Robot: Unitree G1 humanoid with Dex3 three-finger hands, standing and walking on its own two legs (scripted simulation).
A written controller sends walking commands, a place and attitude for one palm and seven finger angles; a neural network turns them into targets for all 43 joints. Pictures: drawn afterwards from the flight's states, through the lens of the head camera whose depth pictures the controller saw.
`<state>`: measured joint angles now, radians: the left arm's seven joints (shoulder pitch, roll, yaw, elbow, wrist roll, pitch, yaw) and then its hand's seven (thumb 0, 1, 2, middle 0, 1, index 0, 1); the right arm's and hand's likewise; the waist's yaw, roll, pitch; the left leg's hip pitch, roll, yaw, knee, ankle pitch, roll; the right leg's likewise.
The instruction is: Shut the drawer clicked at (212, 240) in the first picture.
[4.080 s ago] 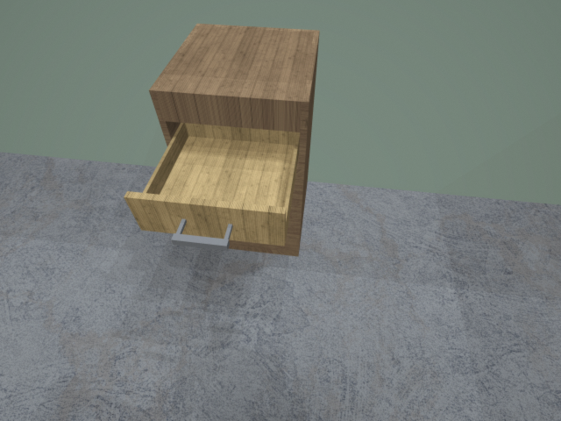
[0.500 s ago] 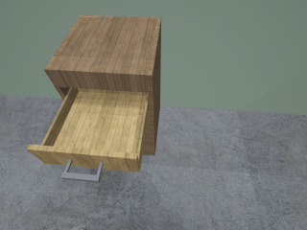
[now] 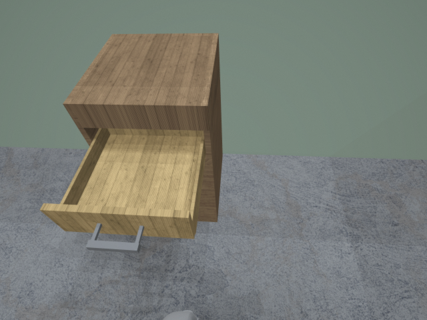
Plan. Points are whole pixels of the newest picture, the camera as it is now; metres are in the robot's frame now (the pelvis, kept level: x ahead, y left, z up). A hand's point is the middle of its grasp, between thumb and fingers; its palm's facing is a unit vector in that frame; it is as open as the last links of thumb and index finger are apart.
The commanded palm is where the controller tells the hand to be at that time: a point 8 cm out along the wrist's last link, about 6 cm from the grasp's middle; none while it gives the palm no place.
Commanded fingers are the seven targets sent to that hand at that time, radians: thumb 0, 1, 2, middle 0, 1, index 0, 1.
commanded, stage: come to a stop and stand still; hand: left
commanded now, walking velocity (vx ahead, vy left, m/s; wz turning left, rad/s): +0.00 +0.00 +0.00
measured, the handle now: (116, 238) +0.33 +0.29 -0.17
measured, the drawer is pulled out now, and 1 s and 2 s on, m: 0.30 0.30 0.30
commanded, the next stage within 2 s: look again from close up in 0.42 s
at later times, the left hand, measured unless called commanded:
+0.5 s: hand out of the picture -0.05 +0.15 -0.16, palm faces +0.02 -0.98 -0.19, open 7.4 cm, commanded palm none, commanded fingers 0.00 0.90 0.90 -0.20 -0.30 -0.20 -0.30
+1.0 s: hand out of the picture +0.01 +0.14 -0.16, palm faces +0.02 -0.99 -0.16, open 7.4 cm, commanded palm none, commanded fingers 0.00 0.90 0.90 -0.20 -0.30 -0.20 -0.30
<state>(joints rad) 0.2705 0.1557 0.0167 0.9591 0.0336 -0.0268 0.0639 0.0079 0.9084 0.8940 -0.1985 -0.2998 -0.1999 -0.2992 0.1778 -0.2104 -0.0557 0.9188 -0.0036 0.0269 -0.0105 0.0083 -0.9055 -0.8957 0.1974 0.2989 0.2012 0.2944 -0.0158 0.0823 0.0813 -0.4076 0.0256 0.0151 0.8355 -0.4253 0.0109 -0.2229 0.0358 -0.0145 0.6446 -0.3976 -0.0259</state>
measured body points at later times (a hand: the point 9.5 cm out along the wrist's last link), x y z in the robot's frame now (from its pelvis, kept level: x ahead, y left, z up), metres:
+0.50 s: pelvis -0.02 -0.02 +0.01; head -0.03 -0.02 +0.46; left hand -0.05 +0.21 -0.14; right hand -0.05 -0.24 -0.14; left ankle +0.04 +0.10 -0.72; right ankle -0.03 -0.11 -0.72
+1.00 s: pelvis +0.02 -0.01 +0.02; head +0.03 -0.02 +0.47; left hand +0.01 +0.19 -0.14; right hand +0.01 -0.23 -0.15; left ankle +0.04 +0.10 -0.72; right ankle -0.03 -0.11 -0.72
